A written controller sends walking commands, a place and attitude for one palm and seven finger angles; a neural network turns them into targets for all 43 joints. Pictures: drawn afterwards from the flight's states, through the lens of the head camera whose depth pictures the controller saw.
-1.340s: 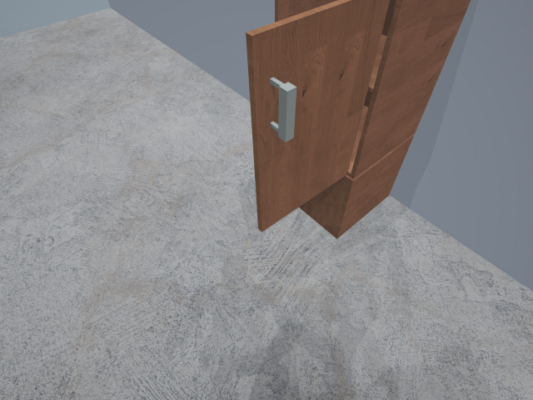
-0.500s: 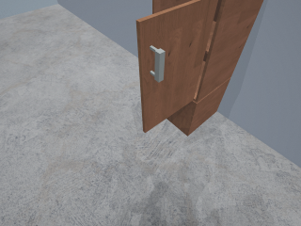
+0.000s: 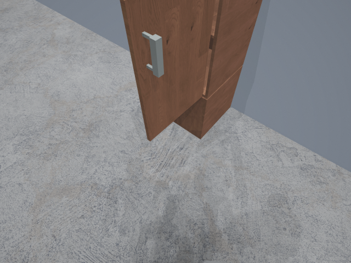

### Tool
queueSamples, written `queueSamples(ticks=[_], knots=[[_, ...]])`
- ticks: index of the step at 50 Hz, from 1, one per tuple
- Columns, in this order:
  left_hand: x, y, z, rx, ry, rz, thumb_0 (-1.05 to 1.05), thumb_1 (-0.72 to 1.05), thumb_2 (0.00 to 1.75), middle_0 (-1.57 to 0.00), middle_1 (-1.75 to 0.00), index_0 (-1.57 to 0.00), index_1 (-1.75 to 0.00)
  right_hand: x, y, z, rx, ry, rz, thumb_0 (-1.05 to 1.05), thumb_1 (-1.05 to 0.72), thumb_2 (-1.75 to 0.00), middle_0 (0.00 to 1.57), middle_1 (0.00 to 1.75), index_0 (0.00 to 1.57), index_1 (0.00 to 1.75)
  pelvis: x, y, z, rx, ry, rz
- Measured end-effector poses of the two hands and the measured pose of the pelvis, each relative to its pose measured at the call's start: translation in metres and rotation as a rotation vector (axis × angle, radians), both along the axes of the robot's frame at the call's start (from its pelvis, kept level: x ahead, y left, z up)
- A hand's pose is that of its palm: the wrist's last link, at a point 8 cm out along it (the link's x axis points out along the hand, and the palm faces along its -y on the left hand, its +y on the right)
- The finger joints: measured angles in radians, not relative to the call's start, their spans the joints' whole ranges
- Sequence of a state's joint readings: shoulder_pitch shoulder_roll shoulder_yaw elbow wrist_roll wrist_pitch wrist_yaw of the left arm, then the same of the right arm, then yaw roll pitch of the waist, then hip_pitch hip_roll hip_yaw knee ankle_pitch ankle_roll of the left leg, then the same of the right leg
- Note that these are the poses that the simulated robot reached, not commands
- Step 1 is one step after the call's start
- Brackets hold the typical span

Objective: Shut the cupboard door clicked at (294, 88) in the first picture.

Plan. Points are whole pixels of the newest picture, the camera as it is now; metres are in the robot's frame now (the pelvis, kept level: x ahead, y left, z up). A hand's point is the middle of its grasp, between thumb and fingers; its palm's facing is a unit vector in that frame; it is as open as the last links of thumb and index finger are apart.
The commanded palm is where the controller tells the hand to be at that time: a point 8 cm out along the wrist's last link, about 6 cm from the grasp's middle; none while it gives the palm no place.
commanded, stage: walk around to get in front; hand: left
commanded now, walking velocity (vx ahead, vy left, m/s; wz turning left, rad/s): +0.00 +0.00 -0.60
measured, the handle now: (152, 54) +0.64 +0.12 +0.10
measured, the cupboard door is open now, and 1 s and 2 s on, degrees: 88 88 88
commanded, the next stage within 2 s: none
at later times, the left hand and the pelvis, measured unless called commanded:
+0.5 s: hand out of the picture +0.09 +0.19 -0.17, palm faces -0.17 -0.96 -0.23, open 7.4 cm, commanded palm none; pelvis +0.00 +0.00 +0.01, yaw -15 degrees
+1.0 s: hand (142, 237) +0.20 +0.11 -0.16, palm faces -0.53 -0.80 -0.28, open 7.4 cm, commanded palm none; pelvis -0.01 -0.01 +0.00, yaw -33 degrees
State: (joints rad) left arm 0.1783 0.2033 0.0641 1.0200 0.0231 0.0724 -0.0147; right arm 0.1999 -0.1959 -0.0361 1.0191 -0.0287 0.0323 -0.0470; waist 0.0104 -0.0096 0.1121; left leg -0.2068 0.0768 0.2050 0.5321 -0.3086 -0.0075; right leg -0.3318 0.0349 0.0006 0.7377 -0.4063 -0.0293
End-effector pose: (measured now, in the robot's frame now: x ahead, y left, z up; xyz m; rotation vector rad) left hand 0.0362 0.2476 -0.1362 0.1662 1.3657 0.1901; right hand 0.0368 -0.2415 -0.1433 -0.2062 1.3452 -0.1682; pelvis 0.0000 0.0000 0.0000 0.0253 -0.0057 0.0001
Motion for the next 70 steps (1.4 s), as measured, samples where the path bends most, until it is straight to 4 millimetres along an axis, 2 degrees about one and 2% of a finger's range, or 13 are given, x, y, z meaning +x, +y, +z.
queueSamples(ticks=[7, 14, 21, 26, 31, 35, 42, 45, 48, 52, 58, 64, 70], knots=[[0.028, -0.014, 0.004, 0.049, -0.086, -0.068, 0.01, 0.90, 0.90, -0.21, -0.30, -0.20, -0.30, -0.020, -0.025, -0.020, 0.024, 0.029, -0.063, 0.00, -0.91, -0.90, 0.21, 0.30, 0.20, 0.30, -0.006, -0.019, -0.011, -0.005, 0.001, -0.054], [0.029, -0.024, 0.014, 0.054, -0.038, -0.133, 0.01, 0.90, 0.90, -0.21, -0.30, -0.20, -0.30, 0.003, -0.043, 0.004, -0.003, -0.075, -0.127, 0.00, -0.91, -0.90, 0.20, 0.30, 0.20, 0.30, -0.010, -0.024, 0.004, 0.002, 0.022, -0.134], [0.042, -0.021, 0.011, 0.019, -0.031, -0.194, 0.01, 0.90, 0.90, -0.21, -0.30, -0.21, -0.30, 0.026, -0.040, 0.023, -0.037, -0.183, -0.164, 0.00, -0.91, -0.90, 0.20, 0.30, 0.20, 0.30, -0.007, -0.013, 0.009, 0.002, 0.042, -0.214], [0.061, -0.006, -0.003, -0.007, -0.036, -0.235, 0.01, 0.90, 0.90, -0.21, -0.30, -0.21, -0.30, 0.028, -0.027, 0.030, -0.079, -0.246, -0.190, 0.00, -0.91, -0.90, 0.20, 0.30, 0.20, 0.30, -0.002, 0.006, 0.001, -0.025, 0.060, -0.269], [0.096, 0.000, -0.004, -0.022, -0.074, -0.297, 0.01, 0.90, 0.90, -0.21, -0.30, -0.20, -0.30, -0.004, -0.012, 0.034, -0.097, -0.189, -0.201, 0.00, -0.91, -0.90, 0.20, 0.30, 0.20, 0.30, -0.003, 0.013, 0.004, -0.038, 0.046, -0.312], [0.125, -0.010, 0.005, -0.028, -0.115, -0.363, 0.01, 0.91, 0.90, -0.20, -0.30, -0.20, -0.30, -0.040, -0.005, 0.032, -0.083, -0.120, -0.261, 0.00, -0.91, -0.90, 0.20, 0.30, 0.20, 0.30, -0.002, 0.011, 0.009, -0.055, 0.041, -0.363], [0.173, -0.058, 0.008, -0.009, -0.171, -0.545, 0.01, 0.91, 0.90, -0.20, -0.30, -0.20, -0.30, -0.111, -0.015, 0.007, -0.041, -0.040, -0.437, 0.00, -0.90, -0.90, 0.21, 0.30, 0.20, 0.30, -0.002, -0.009, -0.005, -0.040, 0.036, -0.470], [0.182, -0.077, 0.008, 0.011, -0.200, -0.601, 0.01, 0.91, 0.90, -0.20, -0.30, -0.20, -0.30, -0.133, -0.025, -0.004, -0.044, -0.004, -0.509, 0.00, -0.90, -0.90, 0.21, 0.30, 0.20, 0.30, -0.005, -0.013, -0.012, -0.035, 0.030, -0.514], [0.181, -0.089, 0.010, 0.018, -0.181, -0.639, 0.01, 0.91, 0.90, -0.20, -0.30, -0.20, -0.30, -0.141, -0.031, 0.001, -0.062, -0.006, -0.561, 0.00, -0.91, -0.90, 0.20, 0.30, 0.20, 0.30, -0.007, -0.013, -0.006, -0.026, 0.024, -0.553], [0.181, -0.101, 0.007, -0.004, -0.140, -0.689, 0.01, 0.90, 0.90, -0.21, -0.30, -0.20, -0.30, -0.139, -0.031, 0.014, -0.079, -0.056, -0.607, 0.00, -0.91, -0.90, 0.20, 0.30, 0.20, 0.30, -0.004, -0.012, -0.001, -0.009, 0.027, -0.602], [0.198, -0.114, -0.010, -0.071, -0.118, -0.737, 0.01, 0.90, 0.90, -0.21, -0.30, -0.21, -0.30, -0.137, -0.011, 0.018, -0.119, -0.106, -0.652, 0.00, -0.91, -0.90, 0.20, 0.30, 0.20, 0.30, 0.009, -0.002, -0.008, -0.026, 0.054, -0.670], [0.219, -0.140, 0.002, -0.105, -0.143, -0.795, 0.01, 0.91, 0.90, -0.20, -0.30, -0.20, -0.30, -0.158, 0.019, 0.026, -0.075, -0.043, -0.696, 0.00, -0.91, -0.90, 0.20, 0.30, 0.20, 0.30, 0.010, -0.008, 0.004, -0.040, 0.048, -0.742], [0.230, -0.182, 0.012, -0.091, -0.172, -0.906, 0.01, 0.91, 0.90, -0.20, -0.30, -0.20, -0.30, -0.190, 0.025, 0.013, -0.028, -0.028, -0.806, 0.00, -0.90, -0.90, 0.21, 0.30, 0.20, 0.30, 0.004, -0.025, 0.002, -0.036, 0.054, -0.829]])
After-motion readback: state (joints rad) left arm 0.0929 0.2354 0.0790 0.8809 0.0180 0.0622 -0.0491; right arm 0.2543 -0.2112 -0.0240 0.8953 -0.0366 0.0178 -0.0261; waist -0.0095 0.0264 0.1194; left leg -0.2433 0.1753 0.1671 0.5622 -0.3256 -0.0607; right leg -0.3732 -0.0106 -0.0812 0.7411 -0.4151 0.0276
